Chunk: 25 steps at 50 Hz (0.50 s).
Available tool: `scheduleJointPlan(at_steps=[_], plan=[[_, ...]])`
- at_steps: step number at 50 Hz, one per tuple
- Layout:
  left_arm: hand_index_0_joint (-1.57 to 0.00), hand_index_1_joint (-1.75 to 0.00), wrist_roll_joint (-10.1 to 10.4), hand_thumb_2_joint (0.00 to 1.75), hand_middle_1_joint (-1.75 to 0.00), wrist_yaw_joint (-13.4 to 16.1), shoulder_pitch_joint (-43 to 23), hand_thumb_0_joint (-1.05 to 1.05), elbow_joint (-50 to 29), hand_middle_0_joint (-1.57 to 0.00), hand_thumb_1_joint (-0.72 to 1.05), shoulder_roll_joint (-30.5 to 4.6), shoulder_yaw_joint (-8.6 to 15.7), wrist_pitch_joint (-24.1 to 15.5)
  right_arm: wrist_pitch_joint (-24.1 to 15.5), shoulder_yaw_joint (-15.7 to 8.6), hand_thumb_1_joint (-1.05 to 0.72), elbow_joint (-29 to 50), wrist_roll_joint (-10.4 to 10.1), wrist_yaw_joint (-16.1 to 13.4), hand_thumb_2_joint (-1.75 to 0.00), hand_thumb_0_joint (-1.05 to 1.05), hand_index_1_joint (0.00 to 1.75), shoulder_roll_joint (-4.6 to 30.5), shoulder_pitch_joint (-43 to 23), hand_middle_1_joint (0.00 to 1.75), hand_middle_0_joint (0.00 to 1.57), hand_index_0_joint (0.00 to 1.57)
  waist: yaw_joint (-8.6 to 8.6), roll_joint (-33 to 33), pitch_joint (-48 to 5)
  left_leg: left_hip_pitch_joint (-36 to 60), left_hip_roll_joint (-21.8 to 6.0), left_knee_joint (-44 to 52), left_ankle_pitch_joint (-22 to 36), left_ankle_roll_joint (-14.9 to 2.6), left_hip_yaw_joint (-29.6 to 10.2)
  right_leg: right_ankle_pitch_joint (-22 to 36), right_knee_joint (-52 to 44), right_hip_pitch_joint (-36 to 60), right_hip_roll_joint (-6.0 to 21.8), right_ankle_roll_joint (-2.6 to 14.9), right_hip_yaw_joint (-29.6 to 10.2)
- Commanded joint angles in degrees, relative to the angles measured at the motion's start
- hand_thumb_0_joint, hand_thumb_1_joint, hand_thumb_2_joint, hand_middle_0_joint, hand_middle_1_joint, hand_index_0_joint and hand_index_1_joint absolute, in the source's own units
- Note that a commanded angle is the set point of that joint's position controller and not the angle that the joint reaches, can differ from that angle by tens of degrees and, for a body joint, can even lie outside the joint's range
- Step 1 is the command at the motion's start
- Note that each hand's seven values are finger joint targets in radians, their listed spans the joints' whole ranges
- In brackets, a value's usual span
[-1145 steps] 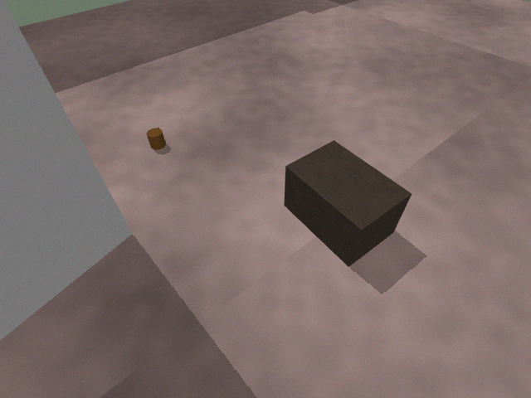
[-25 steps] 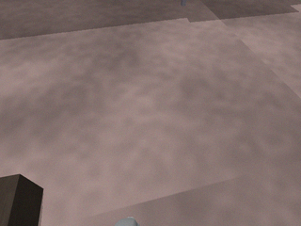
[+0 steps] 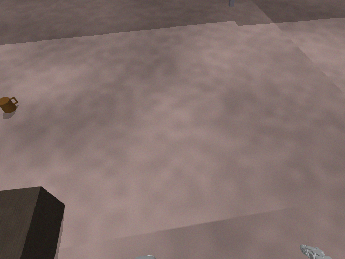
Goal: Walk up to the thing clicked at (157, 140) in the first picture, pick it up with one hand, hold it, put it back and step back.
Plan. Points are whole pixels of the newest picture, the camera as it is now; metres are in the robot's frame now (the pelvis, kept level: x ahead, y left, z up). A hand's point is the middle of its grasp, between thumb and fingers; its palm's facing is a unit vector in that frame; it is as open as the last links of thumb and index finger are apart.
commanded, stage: walk up
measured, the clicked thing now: (8, 103) +1.23 +1.42 -0.70
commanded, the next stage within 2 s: stand in 0.90 s
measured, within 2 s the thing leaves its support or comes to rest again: neither
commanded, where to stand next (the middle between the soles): +0.07 +0.01 m, yaw -2 degrees
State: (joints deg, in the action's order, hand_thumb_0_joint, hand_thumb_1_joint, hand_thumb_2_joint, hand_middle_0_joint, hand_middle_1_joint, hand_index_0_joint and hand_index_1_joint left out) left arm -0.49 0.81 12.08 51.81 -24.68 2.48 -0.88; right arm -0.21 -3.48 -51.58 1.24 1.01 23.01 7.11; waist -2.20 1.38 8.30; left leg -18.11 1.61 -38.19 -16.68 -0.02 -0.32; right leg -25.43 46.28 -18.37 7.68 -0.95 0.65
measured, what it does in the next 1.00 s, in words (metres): stands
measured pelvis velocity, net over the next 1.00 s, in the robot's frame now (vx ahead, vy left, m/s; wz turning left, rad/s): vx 0.02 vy -0.01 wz -0.02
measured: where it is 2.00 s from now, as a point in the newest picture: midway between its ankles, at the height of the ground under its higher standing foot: outside the picture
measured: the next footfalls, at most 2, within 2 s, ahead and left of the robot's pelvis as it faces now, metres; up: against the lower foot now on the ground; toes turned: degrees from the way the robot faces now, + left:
none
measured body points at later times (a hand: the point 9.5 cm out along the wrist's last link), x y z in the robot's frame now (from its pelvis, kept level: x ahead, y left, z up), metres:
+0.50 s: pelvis +0.01 +0.00 +0.02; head +0.02 +0.01 +0.47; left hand +0.09 +0.30 -0.11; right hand +0.08 -0.30 -0.11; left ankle +0.04 +0.13 -0.72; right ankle +0.02 -0.15 -0.72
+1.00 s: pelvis +0.02 -0.01 +0.03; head +0.03 -0.01 +0.48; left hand +0.11 +0.30 -0.10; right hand +0.10 -0.31 -0.10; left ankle +0.04 +0.13 -0.72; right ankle +0.02 -0.15 -0.72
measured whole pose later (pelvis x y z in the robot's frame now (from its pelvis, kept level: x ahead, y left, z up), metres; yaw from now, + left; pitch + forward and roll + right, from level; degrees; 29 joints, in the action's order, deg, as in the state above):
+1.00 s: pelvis +0.02 -0.01 +0.03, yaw -1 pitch -3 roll +0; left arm -0.2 -0.3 4.6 65.6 -20.7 0.4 -0.8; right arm -0.4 -0.9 -65.6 0.5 0.9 20.0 3.8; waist -0.2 0.0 3.8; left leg -7.4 -1.4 -19.1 -9.2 1.7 -1.2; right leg -10.9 19.6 -6.1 2.1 -1.9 -0.3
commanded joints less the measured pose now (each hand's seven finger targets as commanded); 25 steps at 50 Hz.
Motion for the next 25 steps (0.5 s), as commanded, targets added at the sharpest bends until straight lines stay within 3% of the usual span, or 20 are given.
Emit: scheduleJointPlan(at_steps=[1,2,4,5,6,7,8,9,11,12,13,14,15,17,18,22,25], plan=[[-0.20,-0.30,0.57,0.90,-0.30,0.53,-1.19,0.00,-2.93,-0.20,0.90,-9.90,2.09,-0.41,-1.85,-2.80,-0.90,3.40,-0.21,-1.08,-0.90,0.00,0.30,14.38,-0.62,0.30,0.20,0.20,2.28,-7.04,-10.30,5.18,-16.62,15.18,6.71,-13.81,-19.88,-11.26,4.06,-3.41,-3.63,2.20,-3.41],[-0.20,-0.30,0.88,0.90,-0.30,0.43,0.72,0.00,-1.49,-0.20,0.90,-9.18,1.96,-0.66,-1.70,-2.36,-0.90,3.25,-0.15,-1.32,-0.90,0.00,0.30,13.93,-2.76,0.30,0.20,0.20,0.97,-8.64,-9.76,5.14,-14.89,13.84,7.42,-11.86,-17.24,-6.78,-0.26,-2.93,-3.44,2.32,-2.36],[-0.20,-0.30,0.66,0.90,-0.30,0.23,4.94,0.00,1.16,-0.20,0.90,-8.87,1.88,-1.48,-1.15,-1.76,-0.90,2.75,-0.68,-1.08,-0.90,0.00,0.30,13.77,-5.45,0.30,0.20,0.20,-1.02,-10.82,-9.42,-0.81,-11.08,10.42,7.19,-7.91,-11.07,6.68,-13.92,7.14,-5.36,2.13,1.18],[-0.20,-0.30,0.20,0.90,-0.30,0.36,5.32,0.00,2.34,-0.20,0.90,-8.78,1.99,-1.80,-0.65,-0.94,-0.90,2.28,-1.00,-0.81,-0.90,0.00,0.30,11.72,-5.74,0.30,0.20,0.20,-1.53,-8.52,-9.97,-2.43,-10.00,8.13,6.33,-6.09,-9.76,10.97,-18.49,10.73,-5.19,2.43,0.06],[-0.20,-0.30,-0.61,0.90,-0.30,0.51,3.63,0.00,2.00,-0.20,0.90,-11.44,2.51,-2.09,-0.44,-0.15,-0.90,2.51,-1.46,-0.66,-0.90,0.00,0.30,9.46,-4.41,0.30,0.20,0.20,-0.56,-2.55,-9.71,-5.24,-7.38,5.11,3.42,-3.63,-7.68,10.72,-21.57,12.09,-1.16,4.11,-7.15],[-0.20,-0.30,-1.00,0.90,-0.30,0.49,0.84,0.00,1.29,-0.20,0.90,-14.61,2.88,-2.38,-0.10,-0.17,-0.90,1.74,-1.40,-0.53,-0.90,0.00,0.30,8.65,-3.27,0.30,0.20,0.20,0.92,2.54,-7.59,-6.04,-2.77,1.93,-5.54,-1.50,-4.66,2.79,-27.18,7.31,5.94,7.55,-18.41],[-0.20,-0.30,-0.92,0.90,-0.30,0.12,-4.07,0.00,0.73,-0.20,0.90,-16.31,2.75,-2.19,0.36,-0.81,-0.90,-0.23,-1.23,-0.80,-0.90,0.00,0.30,9.69,-1.57,0.30,0.20,0.20,2.64,5.08,-5.51,0.64,-2.11,-2.18,-12.84,-1.12,-1.92,-5.74,-29.85,-2.44,10.42,10.75,-21.00],[-0.20,-0.30,-0.94,0.90,-0.30,-0.12,-7.41,0.00,-0.33,-0.20,0.90,-14.96,2.28,-2.00,0.34,-1.28,-0.90,-1.89,-0.99,-0.60,-0.90,0.00,0.30,10.21,0.19,0.30,0.20,0.20,4.23,3.88,-4.17,5.53,-2.55,-1.27,-10.83,-0.90,-2.30,-8.43,-29.66,-6.84,9.26,10.60,-18.70],[-0.20,-0.30,-0.54,0.90,-0.30,-0.20,-9.18,0.00,0.27,-0.20,0.90,-12.23,1.33,-1.49,-0.25,-1.41,-0.90,-3.64,-0.87,-0.37,-0.90,0.00,0.30,10.43,1.57,0.30,0.20,0.20,5.17,2.44,-3.35,7.94,-4.09,10.42,-5.27,-2.03,-5.68,-6.45,-25.81,-7.36,2.31,5.48,-9.48],[-0.20,-0.30,-0.08,0.90,-0.30,-0.40,-8.10,0.00,1.32,-0.20,0.90,-10.51,1.10,-1.24,-0.64,-1.39,-0.90,-3.87,-0.71,-0.21,-0.90,0.00,0.30,11.14,0.17,0.30,0.20,0.20,3.75,0.26,-3.22,5.15,-6.90,15.93,-8.79,-3.10,-11.00,-4.30,-22.93,-5.05,-1.52,3.66,-6.31],[-0.20,-0.30,0.11,0.90,-0.30,-0.68,-6.48,0.00,2.23,-0.20,0.90,-9.90,0.98,-1.09,-1.04,-1.12,-0.90,-3.70,-0.52,-0.18,-0.90,0.00,0.30,11.70,-1.22,0.30,0.20,0.20,2.51,-1.17,-4.75,2.91,-9.30,19.29,-14.12,-4.34,-14.69,-1.23,-20.04,-1.26,-3.47,2.96,-4.19],[-0.20,-0.30,0.29,0.90,-0.30,-0.91,-5.19,0.00,3.37,-0.20,0.90,-9.64,1.03,-1.03,-1.16,-0.84,-0.90,-3.73,-0.36,-0.13,-0.90,0.00,0.30,12.20,-2.13,0.30,0.20,0.20,1.34,-1.77,-4.56,-0.97,-10.33,21.69,-18.08,-4.56,-16.16,-0.06,-19.36,2.62,-4.41,2.72,-3.44],[-0.20,-0.30,0.33,0.90,-0.30,-1.00,-4.22,0.00,3.83,-0.20,0.90,-9.19,1.06,-1.20,-1.32,-0.36,-0.90,-3.92,-0.37,-0.13,-0.90,0.00,0.30,12.11,-3.10,0.30,0.20,0.20,0.58,-2.56,-5.08,-2.74,-10.71,22.50,-16.99,-4.38,-15.73,1.74,-19.63,6.44,-4.33,2.83,-3.28],[-0.20,-0.30,0.49,0.90,-0.30,-0.82,-2.95,0.00,5.61,-0.20,0.90,-8.83,0.94,-1.69,-1.56,0.15,-0.90,-4.59,-0.57,-0.24,-0.90,0.00,0.30,10.93,-5.43,0.30,0.20,0.20,-0.11,-4.64,-6.10,-1.31,-8.67,20.50,-8.68,-2.85,-11.50,7.38,-22.81,9.64,-2.94,3.31,-4.64],[-0.20,-0.30,0.45,0.90,-0.30,-0.75,-3.80,0.00,5.93,-0.20,0.90,-9.34,0.87,-1.91,-1.75,0.40,-0.90,-5.13,-0.68,-0.37,-0.90,0.00,0.30,10.22,-4.58,0.30,0.20,0.20,0.69,-4.00,-7.53,1.08,-7.69,18.73,-2.54,-2.26,-9.60,10.90,-23.93,10.08,-1.97,3.68,-5.78],[-0.20,-0.30,0.77,0.90,-0.30,-0.46,-6.76,0.00,6.95,-0.20,0.90,-9.41,0.48,-1.99,-1.95,0.61,-0.90,-7.48,-1.08,-0.69,-0.90,0.00,0.30,10.24,-3.13,0.30,0.20,0.20,1.73,-4.10,-11.03,7.73,-7.81,17.15,12.69,-1.74,-7.16,20.77,-24.78,11.27,-0.96,2.92,-4.98],[-0.20,-0.30,0.79,0.90,-0.30,-0.35,-7.82,0.00,7.84,-0.20,0.90,-9.25,0.16,-1.73,-1.68,0.45,-0.90,-8.26,-1.27,-0.93,-0.90,0.00,0.30,10.06,-4.00,0.30,0.20,0.20,1.91,-3.39,-10.96,9.20,-7.85,17.69,14.59,-1.66,-6.02,22.82,-26.02,11.45,-0.71,2.38,-4.61]])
